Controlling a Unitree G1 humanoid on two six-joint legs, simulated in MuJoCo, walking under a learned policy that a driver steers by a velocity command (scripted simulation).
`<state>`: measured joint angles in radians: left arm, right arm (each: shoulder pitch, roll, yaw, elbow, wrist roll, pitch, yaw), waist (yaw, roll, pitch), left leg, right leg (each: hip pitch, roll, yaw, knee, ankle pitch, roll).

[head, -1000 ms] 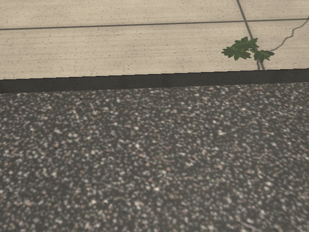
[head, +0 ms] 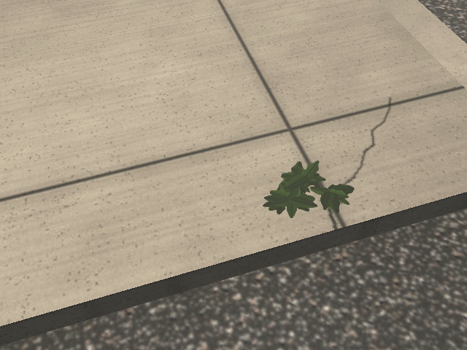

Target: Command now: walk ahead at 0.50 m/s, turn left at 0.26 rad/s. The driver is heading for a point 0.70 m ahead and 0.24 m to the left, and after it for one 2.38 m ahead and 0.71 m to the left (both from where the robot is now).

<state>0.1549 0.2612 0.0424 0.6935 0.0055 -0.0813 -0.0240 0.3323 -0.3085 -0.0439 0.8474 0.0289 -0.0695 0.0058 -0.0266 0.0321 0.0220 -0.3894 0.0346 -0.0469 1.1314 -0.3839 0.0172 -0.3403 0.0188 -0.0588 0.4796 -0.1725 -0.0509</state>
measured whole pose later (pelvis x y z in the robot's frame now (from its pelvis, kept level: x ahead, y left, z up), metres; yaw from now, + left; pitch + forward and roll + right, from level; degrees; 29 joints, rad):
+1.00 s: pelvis +0.52 +0.12 +0.00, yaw +34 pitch +3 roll -1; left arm 0.20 0.24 0.05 0.71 0.02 -0.06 0.01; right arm 0.28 -0.30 -0.06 0.64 0.03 0.00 -0.02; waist 0.00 0.05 -0.01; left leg -0.59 -0.05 -0.05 1.49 -0.52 -0.05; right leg -0.21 -0.02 -0.05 0.47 -0.31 0.01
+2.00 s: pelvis +0.98 +0.40 +0.11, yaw +13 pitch +1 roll +0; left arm 0.28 0.28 0.09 0.71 -0.01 -0.04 -0.04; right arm 0.18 -0.28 -0.06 0.76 0.02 -0.12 -0.01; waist 0.02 0.01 0.06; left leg -0.43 0.08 -0.05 1.25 -0.34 0.00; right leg -0.32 0.10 -0.03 0.49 -0.18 -0.12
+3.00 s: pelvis +1.52 +0.44 +0.11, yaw -1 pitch +2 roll +0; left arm 0.20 0.25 0.05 0.69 0.01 -0.08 -0.02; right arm 0.30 -0.31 -0.05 0.85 0.03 -0.07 0.01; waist -0.01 0.04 0.01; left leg -0.46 0.05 -0.03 1.15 -0.35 0.01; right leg -0.31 0.03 -0.06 0.45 -0.17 -0.05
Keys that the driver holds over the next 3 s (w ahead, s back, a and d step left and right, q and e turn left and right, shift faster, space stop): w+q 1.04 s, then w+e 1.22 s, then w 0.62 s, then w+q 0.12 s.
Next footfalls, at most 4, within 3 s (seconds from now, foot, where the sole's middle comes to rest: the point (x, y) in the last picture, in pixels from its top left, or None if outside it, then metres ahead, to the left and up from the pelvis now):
0.40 left None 0.36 0.16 -0.77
0.72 right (246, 308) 0.60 0.01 -0.77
1.26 left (92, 264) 0.70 0.44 -0.66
1.84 right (135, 164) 1.08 0.36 -0.66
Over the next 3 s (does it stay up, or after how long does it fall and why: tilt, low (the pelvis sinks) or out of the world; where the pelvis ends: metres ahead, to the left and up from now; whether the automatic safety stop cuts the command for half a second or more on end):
stays up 1.52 0.44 0.11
